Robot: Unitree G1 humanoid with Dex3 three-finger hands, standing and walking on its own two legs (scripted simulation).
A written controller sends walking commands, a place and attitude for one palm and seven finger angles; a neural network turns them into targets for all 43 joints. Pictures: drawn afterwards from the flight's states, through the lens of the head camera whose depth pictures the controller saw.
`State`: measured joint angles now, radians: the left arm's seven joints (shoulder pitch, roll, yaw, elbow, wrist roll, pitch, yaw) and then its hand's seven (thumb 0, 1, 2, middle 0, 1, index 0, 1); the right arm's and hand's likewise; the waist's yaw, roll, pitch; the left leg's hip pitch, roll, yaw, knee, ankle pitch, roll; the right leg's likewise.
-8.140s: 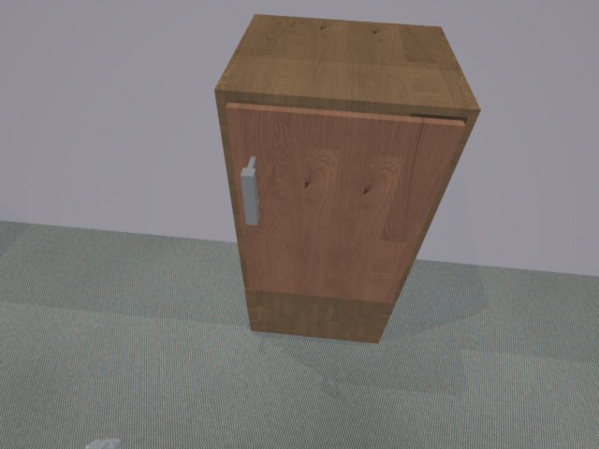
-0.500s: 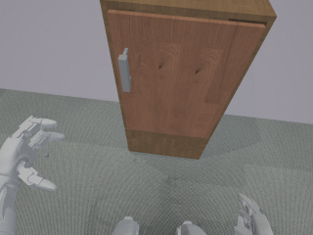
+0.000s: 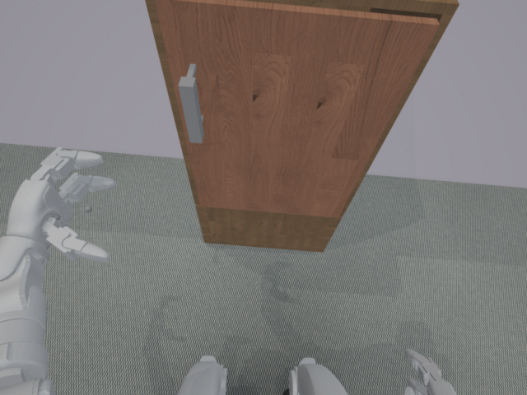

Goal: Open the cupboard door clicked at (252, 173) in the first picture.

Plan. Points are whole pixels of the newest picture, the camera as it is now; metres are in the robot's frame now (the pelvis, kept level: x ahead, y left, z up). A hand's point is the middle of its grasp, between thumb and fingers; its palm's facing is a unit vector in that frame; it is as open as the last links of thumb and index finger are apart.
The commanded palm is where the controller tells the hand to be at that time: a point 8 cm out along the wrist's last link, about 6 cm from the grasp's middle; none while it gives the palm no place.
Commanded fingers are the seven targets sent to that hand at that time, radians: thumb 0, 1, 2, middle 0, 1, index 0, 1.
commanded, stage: move the hooked fingers beside the handle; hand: left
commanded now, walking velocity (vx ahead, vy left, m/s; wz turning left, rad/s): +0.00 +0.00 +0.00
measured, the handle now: (194, 104) +0.60 +0.14 +0.05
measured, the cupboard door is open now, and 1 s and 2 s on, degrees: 0 0 0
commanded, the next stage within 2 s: slide the fingers in behind the handle in 1.90 s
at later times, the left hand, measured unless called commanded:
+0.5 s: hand (123, 164) +0.45 +0.23 +0.05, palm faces -0.06 -1.00 -0.02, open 13.9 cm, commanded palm +0.43 +0.28 +0.06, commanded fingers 0.00 -0.50 0.30 -0.30 -1.20 -0.30 -1.20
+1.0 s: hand (147, 126) +0.53 +0.21 +0.06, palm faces -0.07 -1.00 -0.02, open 13.9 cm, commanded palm +0.52 +0.25 +0.05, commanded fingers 0.00 -0.50 0.30 -0.30 -1.20 -0.30 -1.20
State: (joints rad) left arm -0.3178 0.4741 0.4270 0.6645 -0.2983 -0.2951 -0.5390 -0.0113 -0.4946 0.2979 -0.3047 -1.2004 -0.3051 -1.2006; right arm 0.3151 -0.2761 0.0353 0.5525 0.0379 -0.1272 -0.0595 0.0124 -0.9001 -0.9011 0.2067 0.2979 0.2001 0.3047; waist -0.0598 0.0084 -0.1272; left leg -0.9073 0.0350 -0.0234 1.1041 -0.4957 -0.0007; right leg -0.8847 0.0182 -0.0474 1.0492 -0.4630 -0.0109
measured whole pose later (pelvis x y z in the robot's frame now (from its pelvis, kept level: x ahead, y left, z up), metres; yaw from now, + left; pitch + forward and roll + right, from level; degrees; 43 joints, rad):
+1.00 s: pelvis +0.00 +0.00 -0.02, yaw -2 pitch +26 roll -4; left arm -0.97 0.66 0.45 1.20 -0.08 -0.34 -0.40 -0.01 -0.49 0.30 -0.30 -1.20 -0.30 -1.20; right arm 0.38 -0.27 0.06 0.61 0.00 0.04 -0.02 0.01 -0.90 -0.90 0.21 0.30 0.20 0.30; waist -0.20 0.02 -0.11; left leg -1.13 0.06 -0.03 1.20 -0.51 0.00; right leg -1.10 0.04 -0.05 1.12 -0.46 -0.01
